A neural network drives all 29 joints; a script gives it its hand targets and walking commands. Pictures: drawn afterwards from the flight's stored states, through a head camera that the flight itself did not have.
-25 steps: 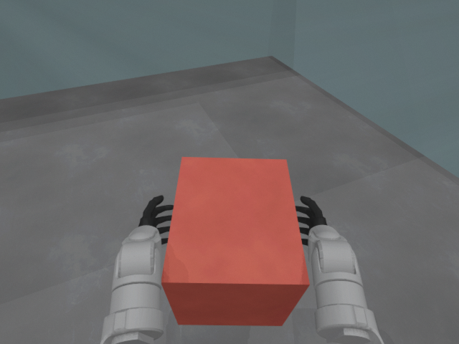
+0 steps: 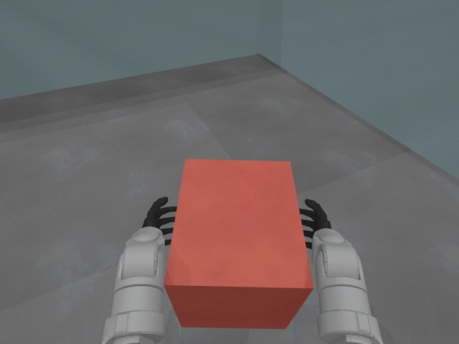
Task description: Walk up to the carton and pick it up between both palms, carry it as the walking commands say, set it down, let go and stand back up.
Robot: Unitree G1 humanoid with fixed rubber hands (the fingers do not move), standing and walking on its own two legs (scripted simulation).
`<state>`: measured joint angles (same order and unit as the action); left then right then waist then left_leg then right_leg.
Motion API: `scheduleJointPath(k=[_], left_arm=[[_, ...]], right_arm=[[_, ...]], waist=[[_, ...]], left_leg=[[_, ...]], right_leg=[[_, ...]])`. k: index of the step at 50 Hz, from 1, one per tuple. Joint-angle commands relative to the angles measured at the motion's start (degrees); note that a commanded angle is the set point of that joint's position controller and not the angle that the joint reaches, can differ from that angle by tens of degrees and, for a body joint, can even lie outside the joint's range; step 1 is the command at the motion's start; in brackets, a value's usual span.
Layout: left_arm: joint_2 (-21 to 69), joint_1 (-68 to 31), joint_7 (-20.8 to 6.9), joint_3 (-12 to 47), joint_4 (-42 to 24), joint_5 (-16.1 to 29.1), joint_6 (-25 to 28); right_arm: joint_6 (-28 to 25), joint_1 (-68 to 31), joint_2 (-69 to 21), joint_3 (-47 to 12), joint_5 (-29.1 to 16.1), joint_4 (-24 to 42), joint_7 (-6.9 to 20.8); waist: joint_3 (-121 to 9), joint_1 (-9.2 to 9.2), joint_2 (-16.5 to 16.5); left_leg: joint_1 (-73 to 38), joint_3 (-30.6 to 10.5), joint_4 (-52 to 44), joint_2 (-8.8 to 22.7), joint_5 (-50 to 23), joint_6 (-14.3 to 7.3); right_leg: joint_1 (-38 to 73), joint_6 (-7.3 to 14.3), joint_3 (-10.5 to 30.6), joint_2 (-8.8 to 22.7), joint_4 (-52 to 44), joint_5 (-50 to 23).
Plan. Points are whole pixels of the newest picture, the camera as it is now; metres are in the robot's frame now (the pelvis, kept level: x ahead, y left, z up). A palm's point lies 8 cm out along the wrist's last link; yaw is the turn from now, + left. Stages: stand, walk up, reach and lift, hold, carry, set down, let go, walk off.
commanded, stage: reach and lift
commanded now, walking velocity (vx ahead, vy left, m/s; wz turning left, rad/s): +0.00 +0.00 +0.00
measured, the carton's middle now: (235, 244) +0.33 +0.00 -0.02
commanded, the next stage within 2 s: hold in 0.66 s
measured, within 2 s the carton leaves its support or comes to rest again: neither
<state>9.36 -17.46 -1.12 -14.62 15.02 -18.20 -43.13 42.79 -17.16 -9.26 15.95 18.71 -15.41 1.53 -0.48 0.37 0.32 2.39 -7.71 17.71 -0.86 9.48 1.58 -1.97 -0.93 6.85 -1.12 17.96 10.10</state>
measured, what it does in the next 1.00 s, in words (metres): stands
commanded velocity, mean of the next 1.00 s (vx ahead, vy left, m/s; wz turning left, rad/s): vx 0.00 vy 0.00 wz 0.00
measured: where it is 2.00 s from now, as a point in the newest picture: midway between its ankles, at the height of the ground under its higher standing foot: outside the picture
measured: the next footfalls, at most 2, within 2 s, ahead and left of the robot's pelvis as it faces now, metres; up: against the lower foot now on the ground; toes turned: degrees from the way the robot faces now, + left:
right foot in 2.00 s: +0.04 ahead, -0.06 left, +0.00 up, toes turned -16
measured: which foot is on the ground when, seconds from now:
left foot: down 0.00-1.00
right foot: down 0.00-1.00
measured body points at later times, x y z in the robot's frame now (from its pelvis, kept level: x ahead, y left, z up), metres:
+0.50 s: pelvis +0.00 +0.00 +0.00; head -0.05 +0.00 +0.45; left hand +0.30 +0.15 +0.04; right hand +0.30 -0.16 +0.04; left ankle +0.01 +0.14 -0.75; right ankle +0.01 -0.13 -0.75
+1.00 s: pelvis +0.00 +0.00 +0.00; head -0.05 +0.00 +0.45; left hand +0.29 +0.16 +0.04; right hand +0.29 -0.15 +0.04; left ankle +0.01 +0.14 -0.75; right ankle +0.01 -0.13 -0.75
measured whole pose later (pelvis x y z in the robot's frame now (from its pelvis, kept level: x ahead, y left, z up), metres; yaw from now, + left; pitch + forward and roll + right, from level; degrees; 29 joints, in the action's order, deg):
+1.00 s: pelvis +0.00 +0.00 +0.00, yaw +0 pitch -7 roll +0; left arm 8.8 -15.2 -1.0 -12.8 12.8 -17.3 -44.1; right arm 44.0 -15.3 -8.8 13.7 17.3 -13.1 0.8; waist 0.1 0.2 -0.1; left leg 2.1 -7.4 18.4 -1.2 9.6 1.2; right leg -1.5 -1.2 6.7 -0.9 18.3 10.0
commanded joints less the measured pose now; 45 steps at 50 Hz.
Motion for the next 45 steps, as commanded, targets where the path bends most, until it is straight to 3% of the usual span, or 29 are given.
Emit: scheduleJointPath(k=[1, 19, 45], left_arm=[[53.7, -23.7, -13.3, 29.4, 0.1, 14.9, 1.3], [51.8, -19.9, -13.3, 32.1, -4.7, 16.3, 0.8], [51.9, -23.1, -13.9, 31.4, -2.9, 16.3, 0.8]], right_arm=[[-1.8, -28.1, -47.7, -30.5, -16.2, 1.9, 15.1], [-0.9, -22.8, -48.0, -33.3, -17.5, 6.0, 14.1], [-0.7, -25.1, -49.1, -32.2, -17.3, 3.5, 14.1]], waist=[[-11.8, -0.18, -0.1], [-11.0, -0.35, -0.4], [-9.7, -0.28, -0.1]], left_leg=[[-3.5, 4.3, -1.9, -4.8, -10.0, 0.2], [-3.4, 4.1, -2.0, -5.2, -11.0, -0.2], [-2.1, 4.3, -2.1, -5.0, -5.2, -0.4]], right_leg=[[1.3, 0.3, -4.6, -4.7, -2.7, -9.1], [2.5, -0.1, -4.0, -4.7, -2.7, -11.2], [0.7, 0.0, -4.1, -4.7, -2.7, -5.0]])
